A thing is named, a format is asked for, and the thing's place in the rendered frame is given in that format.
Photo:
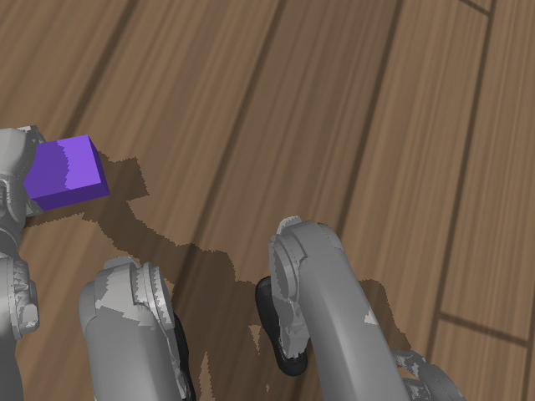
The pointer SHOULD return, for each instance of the left robot arm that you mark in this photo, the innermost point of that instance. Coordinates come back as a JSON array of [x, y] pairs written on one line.
[[18, 294]]

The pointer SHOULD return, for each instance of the right robot foot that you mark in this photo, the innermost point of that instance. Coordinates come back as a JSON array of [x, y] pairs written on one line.
[[270, 323]]

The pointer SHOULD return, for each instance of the right robot hand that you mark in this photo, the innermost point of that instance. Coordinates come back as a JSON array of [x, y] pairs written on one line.
[[434, 384]]

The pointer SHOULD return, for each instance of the carton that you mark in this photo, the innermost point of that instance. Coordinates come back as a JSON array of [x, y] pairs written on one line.
[[65, 172]]

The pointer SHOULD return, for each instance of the left robot foot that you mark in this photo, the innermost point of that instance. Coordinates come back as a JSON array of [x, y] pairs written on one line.
[[184, 359]]

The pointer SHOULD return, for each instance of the left robot hand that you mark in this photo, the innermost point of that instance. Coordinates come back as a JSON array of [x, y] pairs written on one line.
[[17, 153]]

